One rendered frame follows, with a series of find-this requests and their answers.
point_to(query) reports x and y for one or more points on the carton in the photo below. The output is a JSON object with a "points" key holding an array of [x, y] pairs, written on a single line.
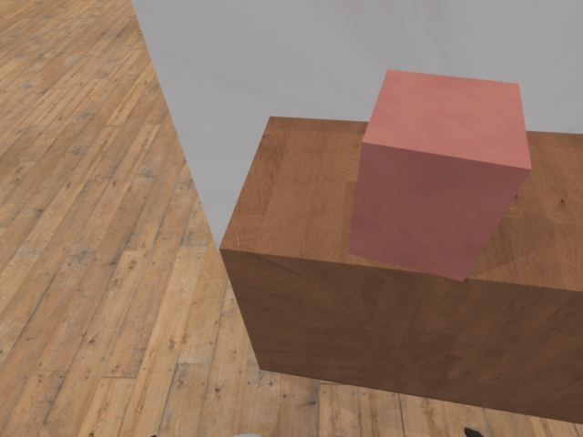
{"points": [[442, 159]]}

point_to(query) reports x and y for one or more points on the pedestal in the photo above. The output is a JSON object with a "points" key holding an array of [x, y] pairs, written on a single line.
{"points": [[508, 338]]}

